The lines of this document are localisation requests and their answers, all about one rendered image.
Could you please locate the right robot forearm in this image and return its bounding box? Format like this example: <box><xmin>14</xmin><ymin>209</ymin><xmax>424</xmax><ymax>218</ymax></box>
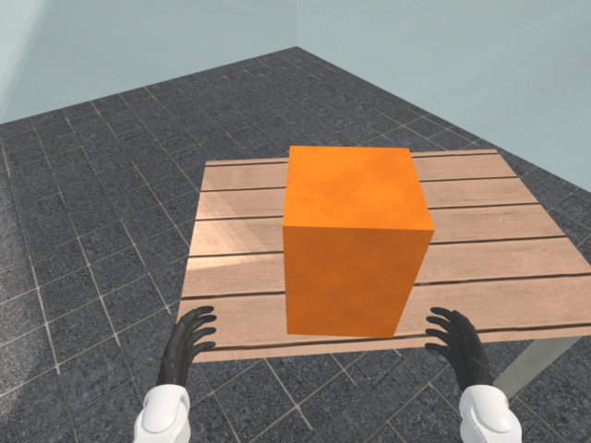
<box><xmin>459</xmin><ymin>385</ymin><xmax>522</xmax><ymax>443</ymax></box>

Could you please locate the right robot hand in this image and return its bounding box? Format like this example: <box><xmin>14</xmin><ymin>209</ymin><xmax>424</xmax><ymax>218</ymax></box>
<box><xmin>425</xmin><ymin>307</ymin><xmax>493</xmax><ymax>393</ymax></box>

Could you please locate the left robot forearm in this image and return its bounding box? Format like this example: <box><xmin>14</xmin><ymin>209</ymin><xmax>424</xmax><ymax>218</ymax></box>
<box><xmin>133</xmin><ymin>384</ymin><xmax>190</xmax><ymax>443</ymax></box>

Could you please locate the carton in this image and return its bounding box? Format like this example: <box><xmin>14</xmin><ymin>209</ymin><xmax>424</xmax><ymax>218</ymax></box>
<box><xmin>283</xmin><ymin>146</ymin><xmax>435</xmax><ymax>338</ymax></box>

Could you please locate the left robot hand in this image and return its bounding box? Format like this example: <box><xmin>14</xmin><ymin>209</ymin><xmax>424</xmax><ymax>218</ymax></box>
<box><xmin>156</xmin><ymin>306</ymin><xmax>217</xmax><ymax>387</ymax></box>

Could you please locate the table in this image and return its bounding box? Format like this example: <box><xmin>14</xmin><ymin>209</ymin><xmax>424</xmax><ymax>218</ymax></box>
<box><xmin>176</xmin><ymin>149</ymin><xmax>591</xmax><ymax>400</ymax></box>

